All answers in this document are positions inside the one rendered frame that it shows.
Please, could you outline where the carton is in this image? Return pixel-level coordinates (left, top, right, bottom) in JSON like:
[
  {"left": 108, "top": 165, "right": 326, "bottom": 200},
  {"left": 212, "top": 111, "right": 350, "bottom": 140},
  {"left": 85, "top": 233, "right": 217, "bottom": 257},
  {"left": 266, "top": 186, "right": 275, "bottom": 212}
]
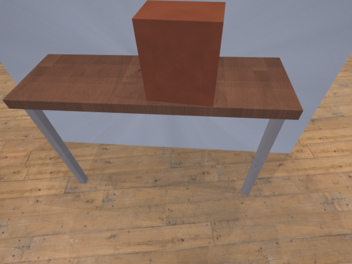
[{"left": 132, "top": 0, "right": 226, "bottom": 107}]

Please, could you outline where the table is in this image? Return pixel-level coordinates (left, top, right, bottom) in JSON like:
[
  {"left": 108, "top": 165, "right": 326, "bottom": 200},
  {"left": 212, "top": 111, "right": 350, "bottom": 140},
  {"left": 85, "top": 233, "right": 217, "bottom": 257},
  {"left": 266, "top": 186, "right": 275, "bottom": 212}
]
[{"left": 3, "top": 54, "right": 303, "bottom": 195}]

